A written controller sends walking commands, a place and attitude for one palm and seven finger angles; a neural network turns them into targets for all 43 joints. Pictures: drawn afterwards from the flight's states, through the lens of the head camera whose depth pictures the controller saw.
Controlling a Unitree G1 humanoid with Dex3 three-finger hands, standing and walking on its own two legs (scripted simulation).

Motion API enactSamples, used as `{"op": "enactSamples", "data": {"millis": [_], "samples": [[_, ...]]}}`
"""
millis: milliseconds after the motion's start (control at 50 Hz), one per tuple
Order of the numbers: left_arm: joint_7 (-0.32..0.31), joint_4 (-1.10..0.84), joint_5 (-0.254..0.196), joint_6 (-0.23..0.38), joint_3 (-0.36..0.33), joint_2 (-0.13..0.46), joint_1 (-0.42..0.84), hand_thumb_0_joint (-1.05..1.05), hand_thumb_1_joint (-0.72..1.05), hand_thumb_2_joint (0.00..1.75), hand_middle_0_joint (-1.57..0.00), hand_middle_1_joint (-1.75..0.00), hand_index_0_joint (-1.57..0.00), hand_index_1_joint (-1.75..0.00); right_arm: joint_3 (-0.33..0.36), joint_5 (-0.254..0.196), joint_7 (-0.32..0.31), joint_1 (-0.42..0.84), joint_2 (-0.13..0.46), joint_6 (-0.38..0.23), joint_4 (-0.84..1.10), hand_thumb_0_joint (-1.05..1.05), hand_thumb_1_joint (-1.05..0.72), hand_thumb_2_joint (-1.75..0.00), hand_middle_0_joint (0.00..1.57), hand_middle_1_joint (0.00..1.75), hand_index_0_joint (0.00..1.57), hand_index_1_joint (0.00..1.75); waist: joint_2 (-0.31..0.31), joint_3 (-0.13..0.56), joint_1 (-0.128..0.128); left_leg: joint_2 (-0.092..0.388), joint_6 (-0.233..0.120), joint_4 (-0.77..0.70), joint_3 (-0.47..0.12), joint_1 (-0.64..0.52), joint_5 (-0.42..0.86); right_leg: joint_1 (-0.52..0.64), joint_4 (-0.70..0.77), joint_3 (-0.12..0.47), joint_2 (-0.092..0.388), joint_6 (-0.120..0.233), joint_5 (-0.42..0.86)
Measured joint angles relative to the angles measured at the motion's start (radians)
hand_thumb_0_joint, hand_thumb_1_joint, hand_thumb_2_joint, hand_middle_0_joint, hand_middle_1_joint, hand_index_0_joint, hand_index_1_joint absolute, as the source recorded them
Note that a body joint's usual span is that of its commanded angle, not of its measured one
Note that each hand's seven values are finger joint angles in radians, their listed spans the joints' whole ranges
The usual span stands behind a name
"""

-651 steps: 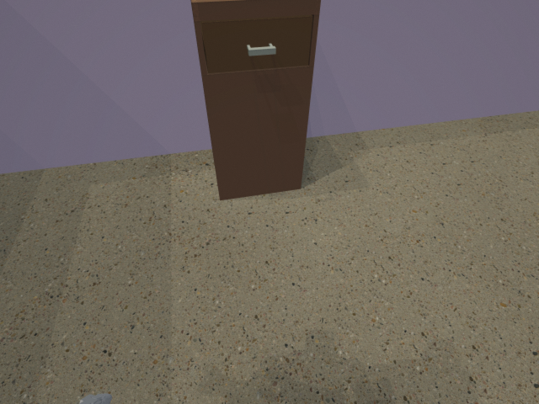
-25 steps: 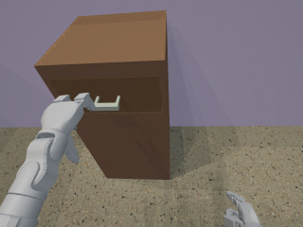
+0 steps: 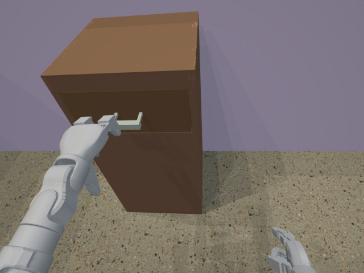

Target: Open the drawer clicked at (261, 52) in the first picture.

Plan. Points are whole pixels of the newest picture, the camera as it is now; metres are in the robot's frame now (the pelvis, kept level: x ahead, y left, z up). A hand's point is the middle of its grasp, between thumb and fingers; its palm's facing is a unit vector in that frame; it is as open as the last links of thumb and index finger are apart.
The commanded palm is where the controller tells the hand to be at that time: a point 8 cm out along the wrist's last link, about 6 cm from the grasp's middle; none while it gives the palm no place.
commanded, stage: move the hooked fingers above the handle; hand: left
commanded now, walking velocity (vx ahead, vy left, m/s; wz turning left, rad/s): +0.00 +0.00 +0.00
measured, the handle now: (126, 120) +0.54 +0.26 +0.01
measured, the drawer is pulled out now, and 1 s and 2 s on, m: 0.00 0.00 0.00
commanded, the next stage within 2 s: none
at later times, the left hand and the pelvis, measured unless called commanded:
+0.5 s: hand (114, 136) +0.40 +0.22 +0.09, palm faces +0.00 -0.06 -1.00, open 13.8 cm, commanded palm +0.38 +0.25 +0.15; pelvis +0.01 +0.01 +0.00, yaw -1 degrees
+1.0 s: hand (119, 125) +0.45 +0.23 +0.08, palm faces +0.00 -0.04 -1.00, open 13.8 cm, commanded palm +0.43 +0.25 +0.13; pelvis +0.02 +0.01 -0.01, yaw -1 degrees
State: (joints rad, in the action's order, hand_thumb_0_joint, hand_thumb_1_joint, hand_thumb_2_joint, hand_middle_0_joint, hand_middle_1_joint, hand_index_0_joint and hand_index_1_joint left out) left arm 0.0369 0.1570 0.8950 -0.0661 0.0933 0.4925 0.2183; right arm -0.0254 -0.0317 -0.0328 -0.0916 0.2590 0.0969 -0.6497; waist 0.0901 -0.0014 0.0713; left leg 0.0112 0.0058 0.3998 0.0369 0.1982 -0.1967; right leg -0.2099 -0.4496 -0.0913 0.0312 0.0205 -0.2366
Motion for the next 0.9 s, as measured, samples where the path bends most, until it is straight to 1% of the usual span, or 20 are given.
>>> {"op": "enactSamples", "data": {"millis": [100,160,220,300,340,400,460,520,620,680,760,800,840,900], "samples": [[-0.021,0.069,0.014,0.066,-0.01,0.012,0.063,0.0,-0.49,0.3,-0.32,-1.2,-0.33,-1.2,0.008,0.003,-0.012,-0.019,-0.005,-0.017,-0.002,0.01,-0.91,-0.89,0.2,0.3,0.2,0.3,-0.019,-0.003,-0.005,0.004,0.003,0.013,-0.002,0.019,-0.004,-0.015,-0.006,-0.002,-0.004,0.004,-0.001],[-0.048,0.101,0.015,0.081,-0.023,0.015,0.097,0.0,-0.49,0.3,-0.32,-1.2,-0.33,-1.2,0.018,0.001,-0.012,-0.037,0.0,-0.021,-0.01,0.01,-0.91,-0.89,0.2,0.3,0.2,0.3,-0.019,0.003,-0.008,0.005,0.002,0.021,-0.001,0.032,-0.01,-0.027,-0.01,0.0,-0.004,0.003,-0.003],[-0.061,0.15,0.019,0.066,-0.03,0.014,0.133,0.0,-0.49,0.3,-0.32,-1.2,-0.32,-1.2,0.024,-0.003,-0.01,-0.052,0.009,-0.014,-0.019,0.01,-0.91,-0.89,0.2,0.3,0.2,0.3,-0.016,0.009,-0.014,0.003,0.0,0.026,0.003,0.046,-0.013,-0.043,-0.015,0.004,-0.002,0.001,-0.005],[-0.052,0.195,0.026,0.038,-0.022,0.011,0.16,0.0,-0.49,0.3,-0.31,-1.2,-0.32,-1.2,0.032,-0.005,-0.006,-0.076,0.017,-0.003,-0.02,0.01,-0.91,-0.89,0.2,0.3,0.2,0.3,-0.013,0.015,-0.024,0.0,-0.004,0.031,0.01,0.065,-0.018,-0.066,-0.024,0.011,0.001,-0.003,-0.009],[-0.045,0.204,0.026,0.04,-0.013,0.005,0.165,0.0,-0.49,0.3,-0.31,-1.2,-0.32,-1.2,0.036,-0.006,-0.006,-0.09,0.019,0.0,-0.018,0.01,-0.91,-0.89,0.2,0.3,0.2,0.3,-0.014,0.017,-0.028,-0.002,-0.007,0.035,0.013,0.073,-0.022,-0.075,-0.029,0.014,0.003,-0.005,-0.012],[-0.044,0.199,0.029,0.062,-0.008,-0.006,0.16,0.0,-0.49,0.3,-0.31,-1.2,-0.32,-1.2,0.042,-0.003,-0.006,-0.104,0.017,0.003,-0.018,0.01,-0.91,-0.89,0.2,0.3,0.2,0.3,-0.018,0.022,-0.033,-0.003,-0.01,0.043,0.019,0.081,-0.03,-0.085,-0.037,0.02,0.004,-0.008,-0.019],[-0.064,0.206,0.036,0.086,-0.007,-0.013,0.164,0.0,-0.48,0.3,-0.32,-1.2,-0.32,-1.2,0.045,-0.003,-0.007,-0.114,0.013,0.003,-0.02,0.01,-0.91,-0.89,0.2,0.3,0.2,0.3,-0.023,0.027,-0.038,-0.003,-0.011,0.052,0.023,0.089,-0.039,-0.095,-0.046,0.025,0.005,-0.009,-0.025],[-0.092,0.241,0.046,0.093,-0.018,-0.016,0.187,0.0,-0.49,0.3,-0.32,-1.2,-0.32,-1.2,0.045,-0.005,-0.006,-0.115,0.007,0.003,-0.025,0.01,-0.91,-0.89,0.2,0.3,0.2,0.3,-0.029,0.028,-0.042,-0.002,-0.011,0.059,0.026,0.099,-0.045,-0.106,-0.053,0.029,0.005,-0.01,-0.03],[-0.125,0.298,0.066,0.057,-0.033,-0.002,0.23,0.0,-0.48,0.3,-0.32,-1.2,-0.32,-1.2,0.049,-0.007,0.0,-0.119,0.0,0.003,-0.026,0.01,-0.91,-0.89,0.2,0.3,0.2,0.3,-0.031,0.037,-0.046,-0.001,-0.011,0.069,0.027,0.119,-0.051,-0.126,-0.061,0.03,0.004,-0.01,-0.035],[-0.118,0.319,0.065,0.036,-0.033,0.004,0.242,0.0,-0.48,0.3,-0.31,-1.2,-0.32,-1.2,0.05,-0.007,0.002,-0.122,0.001,0.008,-0.025,0.01,-0.91,-0.89,0.2,0.3,0.2,0.3,-0.028,0.047,-0.046,-0.002,-0.012,0.074,0.027,0.127,-0.056,-0.133,-0.064,0.03,0.005,-0.011,-0.039],[-0.089,0.349,0.057,0.026,-0.006,0.0,0.259,0.0,-0.48,0.3,-0.31,-1.2,-0.32,-1.2,0.05,-0.009,0.0,-0.127,0.006,0.015,-0.022,0.0,-0.91,-0.89,0.2,0.3,0.2,0.3,-0.026,0.057,-0.048,-0.003,-0.012,0.085,0.021,0.134,-0.065,-0.135,-0.072,0.025,0.007,-0.012,-0.048],[-0.076,0.369,0.057,0.038,0.009,-0.006,0.273,0.0,-0.48,0.3,-0.31,-1.2,-0.32,-1.2,0.05,-0.008,-0.003,-0.126,0.007,0.017,-0.021,0.0,-0.91,-0.89,0.2,0.3,0.2,0.3,-0.028,0.056,-0.049,-0.004,-0.012,0.092,0.018,0.138,-0.069,-0.138,-0.078,0.022,0.008,-0.012,-0.053],[-0.07,0.384,0.061,0.064,0.014,-0.011,0.285,0.0,-0.49,0.3,-0.31,-1.2,-0.32,-1.2,0.05,-0.006,-0.006,-0.125,0.006,0.017,-0.019,0.0,-0.91,-0.89,0.2,0.3,0.2,0.3,-0.033,0.057,-0.052,-0.003,-0.012,0.1,0.017,0.146,-0.073,-0.145,-0.085,0.021,0.008,-0.011,-0.057],[-0.085,0.399,0.073,0.106,0.006,-0.016,0.302,0.0,-0.49,0.3,-0.32,-1.2,-0.32,-1.2,0.055,-0.002,-0.01,-0.126,0.003,0.015,-0.016,0.0,-0.91,-0.89,0.2,0.3,0.2,0.3,-0.038,0.059,-0.057,-0.001,-0.01,0.112,0.017,0.159,-0.079,-0.158,-0.096,0.021,0.006,-0.009,-0.062]]}}
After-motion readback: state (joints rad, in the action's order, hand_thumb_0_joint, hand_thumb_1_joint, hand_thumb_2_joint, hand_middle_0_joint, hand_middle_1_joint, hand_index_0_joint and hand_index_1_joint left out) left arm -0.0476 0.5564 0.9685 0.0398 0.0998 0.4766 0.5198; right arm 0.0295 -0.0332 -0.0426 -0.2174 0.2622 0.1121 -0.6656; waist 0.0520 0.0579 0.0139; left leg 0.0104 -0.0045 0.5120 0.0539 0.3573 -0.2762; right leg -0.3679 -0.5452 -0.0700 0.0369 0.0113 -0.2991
